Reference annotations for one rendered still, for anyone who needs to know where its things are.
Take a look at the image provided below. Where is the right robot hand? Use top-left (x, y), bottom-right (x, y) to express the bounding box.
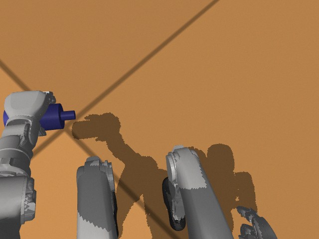
top-left (237, 206), bottom-right (277, 239)

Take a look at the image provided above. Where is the bottle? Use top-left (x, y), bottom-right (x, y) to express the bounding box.
top-left (3, 103), bottom-right (76, 131)

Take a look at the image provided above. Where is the left robot hand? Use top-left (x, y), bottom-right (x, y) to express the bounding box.
top-left (4, 91), bottom-right (56, 136)

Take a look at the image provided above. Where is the left robot arm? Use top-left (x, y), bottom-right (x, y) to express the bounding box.
top-left (0, 116), bottom-right (40, 239)

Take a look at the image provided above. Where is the right robot foot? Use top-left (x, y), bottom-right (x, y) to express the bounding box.
top-left (162, 177), bottom-right (186, 231)

